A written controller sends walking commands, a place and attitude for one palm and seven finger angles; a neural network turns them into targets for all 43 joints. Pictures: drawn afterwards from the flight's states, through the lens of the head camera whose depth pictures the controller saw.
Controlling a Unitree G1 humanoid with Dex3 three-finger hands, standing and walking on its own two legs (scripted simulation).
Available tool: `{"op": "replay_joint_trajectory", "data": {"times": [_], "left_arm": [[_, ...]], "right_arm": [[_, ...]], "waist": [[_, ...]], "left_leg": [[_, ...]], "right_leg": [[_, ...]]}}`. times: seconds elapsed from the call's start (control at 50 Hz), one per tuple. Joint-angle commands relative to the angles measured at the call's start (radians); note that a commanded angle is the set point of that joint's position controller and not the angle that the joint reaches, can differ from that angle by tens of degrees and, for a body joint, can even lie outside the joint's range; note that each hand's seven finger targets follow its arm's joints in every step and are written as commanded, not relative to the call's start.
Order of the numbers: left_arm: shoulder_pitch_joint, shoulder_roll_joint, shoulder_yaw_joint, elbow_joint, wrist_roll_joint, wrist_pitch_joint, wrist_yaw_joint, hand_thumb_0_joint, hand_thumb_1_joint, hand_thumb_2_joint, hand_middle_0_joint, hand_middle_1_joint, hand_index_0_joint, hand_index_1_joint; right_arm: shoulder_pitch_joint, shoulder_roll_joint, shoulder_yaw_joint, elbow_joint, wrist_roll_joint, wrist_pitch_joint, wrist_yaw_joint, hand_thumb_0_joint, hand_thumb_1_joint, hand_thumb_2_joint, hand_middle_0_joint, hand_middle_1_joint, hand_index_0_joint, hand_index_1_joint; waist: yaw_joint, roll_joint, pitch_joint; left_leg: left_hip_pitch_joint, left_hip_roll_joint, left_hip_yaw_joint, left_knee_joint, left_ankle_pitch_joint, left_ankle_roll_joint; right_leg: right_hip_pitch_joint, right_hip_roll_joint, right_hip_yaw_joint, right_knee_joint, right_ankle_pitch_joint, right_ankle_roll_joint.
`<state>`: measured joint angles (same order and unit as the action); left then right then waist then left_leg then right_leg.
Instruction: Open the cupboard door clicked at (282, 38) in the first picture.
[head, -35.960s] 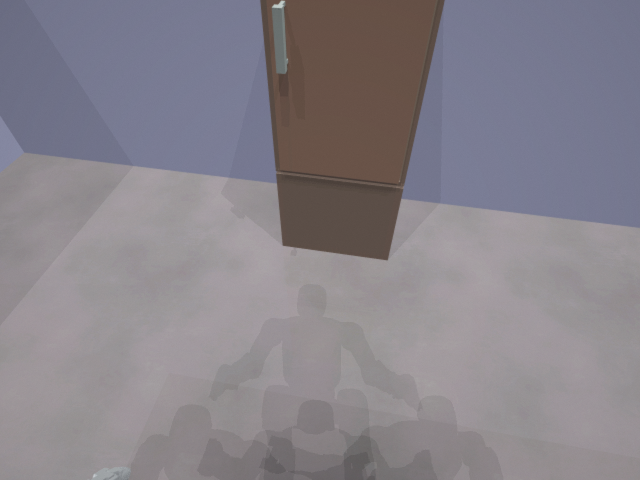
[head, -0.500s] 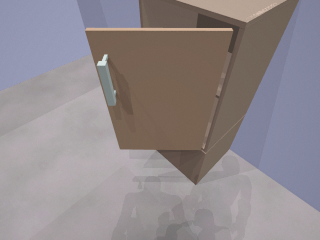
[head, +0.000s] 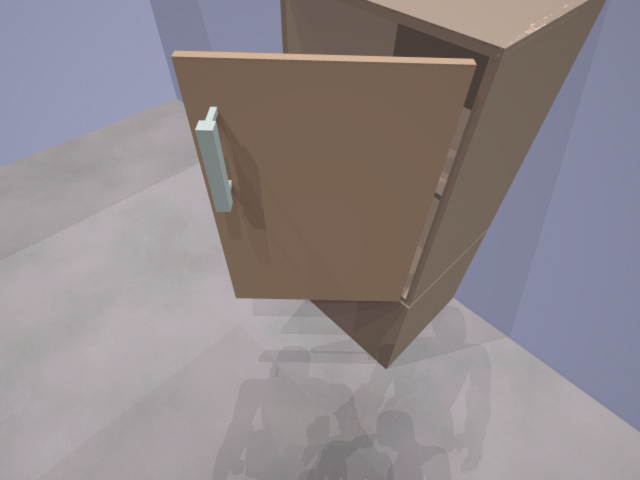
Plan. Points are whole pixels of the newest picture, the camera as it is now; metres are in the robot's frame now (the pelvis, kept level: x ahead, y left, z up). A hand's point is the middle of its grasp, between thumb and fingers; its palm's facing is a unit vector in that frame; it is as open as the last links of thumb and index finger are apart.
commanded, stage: look again from close up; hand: left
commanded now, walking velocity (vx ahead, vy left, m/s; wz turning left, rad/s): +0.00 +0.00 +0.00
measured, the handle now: (218, 161) +0.54 +0.20 +0.10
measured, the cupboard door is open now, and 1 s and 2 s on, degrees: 45 45 45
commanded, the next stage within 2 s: raise the hand with hooked fingers in 0.48 s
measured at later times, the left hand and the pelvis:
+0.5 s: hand out of the picture +0.01 +0.17 -0.17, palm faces +0.01 -0.98 -0.20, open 7.4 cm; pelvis +0.00 -0.01 +0.00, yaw +0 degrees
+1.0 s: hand (172, 469) +0.14 +0.19 -0.04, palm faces +0.09 -1.00 +0.02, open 8.6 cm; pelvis -0.04 -0.03 -0.07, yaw +2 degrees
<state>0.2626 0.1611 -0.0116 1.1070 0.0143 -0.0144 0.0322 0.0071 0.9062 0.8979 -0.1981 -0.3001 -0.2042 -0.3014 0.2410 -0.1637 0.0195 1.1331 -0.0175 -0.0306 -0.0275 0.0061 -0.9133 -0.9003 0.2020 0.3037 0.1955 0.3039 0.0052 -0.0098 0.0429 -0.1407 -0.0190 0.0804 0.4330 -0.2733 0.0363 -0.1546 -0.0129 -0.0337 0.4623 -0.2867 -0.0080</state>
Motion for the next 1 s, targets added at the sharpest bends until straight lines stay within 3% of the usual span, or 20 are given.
{"op": "replay_joint_trajectory", "data": {"times": [0.0,0.38,0.54,0.56,0.58,0.6,0.62,0.64,0.66,0.68,0.7,0.72,0.74,0.76,0.8,0.82,0.86,0.9,0.94,0.98], "left_arm": [[0.048,0.114,0.022,-0.029,-0.001,-0.011,0.008,0.000,0.900,0.900,-0.200,-0.300,-0.200,-0.300],[0.037,0.136,0.026,-0.032,-0.002,-0.016,0.006,0.000,0.900,0.900,-0.200,-0.300,-0.200,-0.300],[0.034,0.142,0.025,-0.032,-0.001,-0.016,0.004,0.000,0.900,0.900,-0.200,-0.300,-0.200,-0.300],[0.115,0.107,0.016,0.002,0.008,-0.029,0.045,0.000,0.900,0.900,-0.200,-0.300,-0.200,-0.300],[-0.631,0.385,0.202,-1.543,-0.188,-0.231,0.039,0.000,0.877,0.890,-0.202,-0.315,-0.202,-0.315],[-0.164,0.316,0.181,-1.307,-0.109,-0.191,0.070,0.000,0.853,0.880,-0.203,-0.330,-0.203,-0.330],[0.118,0.099,0.064,-1.140,-0.148,-0.067,0.088,0.000,0.830,0.870,-0.205,-0.345,-0.205,-0.345],[0.073,0.006,0.033,-1.102,-0.174,-0.069,0.070,0.000,0.807,0.860,-0.207,-0.360,-0.207,-0.360],[-0.021,0.065,0.094,-1.122,-0.188,-0.126,0.052,0.000,0.783,0.850,-0.208,-0.375,-0.208,-0.375],[-0.004,0.100,0.150,-1.064,-0.192,-0.192,0.022,0.000,0.760,0.840,-0.210,-0.390,-0.210,-0.390],[0.100,0.081,0.181,-0.968,-0.208,-0.265,-0.018,0.000,0.737,0.830,-0.212,-0.405,-0.212,-0.405],[0.229,0.069,0.208,-0.892,-0.219,-0.339,-0.070,0.000,0.713,0.820,-0.213,-0.420,-0.213,-0.420],[0.273,0.034,0.194,-0.857,-0.235,-0.420,-0.131,0.000,0.690,0.810,-0.215,-0.435,-0.215,-0.435],[0.285,0.018,0.182,-0.851,-0.251,-0.500,-0.198,0.000,0.667,0.800,-0.217,-0.450,-0.217,-0.450],[0.267,0.104,0.245,-0.858,-0.279,-0.635,-0.341,0.000,0.620,0.780,-0.220,-0.480,-0.220,-0.480],[0.295,0.172,0.320,-0.829,-0.290,-0.635,-0.384,0.000,0.597,0.770,-0.222,-0.495,-0.222,-0.495],[0.216,0.196,0.329,-0.974,-0.346,-0.567,-0.432,0.000,0.550,0.750,-0.225,-0.525,-0.225,-0.525],[0.101,0.222,0.354,-1.107,-0.379,-0.502,-0.419,0.000,0.503,0.730,-0.228,-0.555,-0.228,-0.555],[-0.029,0.251,0.365,-1.242,-0.379,-0.495,-0.379,0.000,0.457,0.710,-0.232,-0.585,-0.232,-0.585],[-0.069,0.241,0.331,-1.361,-0.352,-0.523,-0.343,0.000,0.410,0.690,-0.235,-0.615,-0.235,-0.615]], "right_arm": [[0.045,-0.109,-0.022,-0.026,0.005,-0.010,-0.008,0.000,-0.900,-0.900,0.200,0.300,0.200,0.300],[0.026,-0.123,-0.026,-0.020,0.005,-0.012,-0.007,0.000,-0.900,-0.900,0.200,0.300,0.200,0.300],[0.016,-0.126,-0.026,-0.017,0.005,-0.009,-0.006,0.000,-0.900,-0.900,0.200,0.300,0.200,0.300],[-0.026,-0.133,-0.028,-0.081,0.016,-0.011,0.002,0.000,-0.900,-0.900,0.200,0.300,0.200,0.300],[0.004,-0.284,-0.059,-0.442,0.070,-0.148,-0.034,0.000,-0.900,-0.900,0.200,0.300,0.200,0.300],[-0.063,-0.198,-0.035,-0.406,0.051,-0.240,-0.066,0.000,-0.900,-0.900,0.200,0.300,0.200,0.300],[-0.056,-0.150,-0.042,-0.404,0.063,-0.259,-0.054,0.000,-0.900,-0.900,0.200,0.300,0.200,0.300],[-0.026,-0.174,-0.048,-0.384,0.063,-0.260,-0.048,0.000,-0.900,-0.900,0.200,0.300,0.200,0.300],[-0.057,-0.210,-0.070,-0.446,0.056,-0.267,-0.041,0.000,-0.900,-0.900,0.200,0.300,0.200,0.300],[-0.053,-0.232,-0.082,-0.465,0.037,-0.268,-0.038,0.000,-0.900,-0.900,0.200,0.300,0.200,0.300],[-0.064,-0.223,-0.088,-0.488,0.026,-0.267,-0.034,0.000,-0.900,-0.900,0.200,0.300,0.200,0.300],[-0.087,-0.213,-0.093,-0.519,0.028,-0.270,-0.020,0.000,-0.900,-0.900,0.200,0.300,0.200,0.300],[-0.100,-0.208,-0.090,-0.546,0.023,-0.272,-0.005,0.000,-0.900,-0.900,0.200,0.300,0.200,0.300],[-0.119,-0.207,-0.096,-0.576,0.020,-0.276,0.008,0.000,-0.900,-0.900,0.200,0.300,0.200,0.300],[-0.133,-0.220,-0.110,-0.629,0.028,-0.284,0.026,0.000,-0.900,-0.900,0.200,0.300,0.200,0.300],[-0.120,-0.224,-0.116,-0.658,0.039,-0.277,0.030,0.000,-0.900,-0.900,0.200,0.300,0.200,0.300],[-0.155,-0.227,-0.108,-0.748,0.059,-0.262,0.017,0.000,-0.900,-0.900,0.200,0.300,0.200,0.300],[-0.140,-0.219,-0.099,-0.786,0.066,-0.252,-0.007,0.000,-0.900,-0.900,0.200,0.300,0.200,0.300],[-0.112,-0.214,-0.095,-0.789,0.064,-0.247,-0.023,0.000,-0.900,-0.900,0.200,0.300,0.200,0.300],[-0.061,-0.201,-0.085,-0.763,0.053,-0.253,-0.035,0.000,-0.900,-0.900,0.200,0.300,0.200,0.300]], "waist": [[-0.001,0.014,0.005],[0.000,0.010,-0.029],[0.003,0.001,0.002],[0.016,0.048,0.012],[-0.077,0.214,-0.494],[0.021,0.312,-0.479],[-0.009,0.266,-0.305],[-0.048,0.091,-0.131],[-0.062,-0.023,-0.016],[-0.065,-0.116,-0.026],[-0.036,-0.173,-0.024],[0.012,-0.138,-0.040],[0.033,-0.166,-0.083],[0.045,-0.169,-0.106],[0.047,-0.122,-0.193],[0.072,-0.061,-0.227],[0.071,-0.046,-0.313],[0.049,-0.015,-0.340],[0.016,0.023,-0.300],[-0.015,0.080,-0.338]], "left_leg": [[-0.012,0.131,-0.117,-0.088,0.236,0.009],[0.012,0.132,-0.116,-0.088,0.268,0.005],[-0.003,0.130,-0.118,-0.096,0.229,0.003],[-0.046,0.148,-0.076,0.092,0.360,-0.024],[0.205,0.020,-0.109,-0.006,0.478,-0.028],[0.283,0.078,-0.097,-0.009,0.636,-0.029],[0.147,0.088,-0.113,-0.016,0.589,-0.065],[0.045,0.080,-0.118,-0.002,0.458,-0.052],[-0.067,0.062,-0.138,0.042,0.290,-0.036],[-0.148,0.044,-0.127,0.097,0.175,-0.027],[-0.234,0.031,-0.117,0.151,0.108,-0.028],[-0.296,0.015,-0.099,0.197,0.085,-0.037],[-0.367,0.009,-0.090,0.249,0.057,-0.046],[-0.437,0.002,-0.079,0.310,0.034,-0.049],[-0.537,-0.010,-0.063,0.418,0.006,-0.050],[-0.554,-0.015,-0.053,0.440,0.017,-0.046],[-0.583,-0.031,-0.024,0.461,-0.030,-0.031],[-0.568,-0.023,-0.040,0.463,-0.054,-0.020],[-0.576,-0.005,-0.062,0.478,-0.113,-0.014],[-0.499,0.013,-0.079,0.490,-0.028,-0.003]], "right_leg": [[-0.021,-0.093,0.089,-0.066,0.217,-0.030],[0.003,-0.104,0.091,-0.078,0.271,-0.033],[-0.010,-0.106,0.095,-0.094,0.248,-0.034],[-0.041,-0.147,0.118,-0.072,0.513,-0.010],[0.051,-0.033,0.038,0.016,0.483,-0.033],[-0.011,0.000,0.023,0.067,0.251,-0.046],[-0.102,-0.006,-0.037,0.079,0.083,-0.023],[-0.171,0.001,-0.055,0.059,0.091,-0.011],[-0.237,0.006,-0.069,0.042,0.084,-0.007],[-0.295,0.009,-0.076,0.053,0.067,-0.003],[-0.348,0.011,-0.079,0.093,0.023,-0.003],[-0.360,0.010,-0.071,0.142,0.010,-0.012],[-0.401,0.013,-0.071,0.216,-0.015,-0.016],[-0.435,0.012,-0.056,0.276,-0.013,-0.019],[-0.448,-0.003,0.001,0.352,-0.001,-0.025],[-0.419,-0.012,0.035,0.367,0.006,-0.033],[-0.372,-0.024,0.096,0.333,-0.080,-0.013],[-0.387,-0.021,0.112,0.300,-0.149,-0.001],[-0.446,-0.015,0.139,0.275,-0.285,0.000],[-0.433,-0.006,0.123,0.291,-0.132,-0.002]]}}
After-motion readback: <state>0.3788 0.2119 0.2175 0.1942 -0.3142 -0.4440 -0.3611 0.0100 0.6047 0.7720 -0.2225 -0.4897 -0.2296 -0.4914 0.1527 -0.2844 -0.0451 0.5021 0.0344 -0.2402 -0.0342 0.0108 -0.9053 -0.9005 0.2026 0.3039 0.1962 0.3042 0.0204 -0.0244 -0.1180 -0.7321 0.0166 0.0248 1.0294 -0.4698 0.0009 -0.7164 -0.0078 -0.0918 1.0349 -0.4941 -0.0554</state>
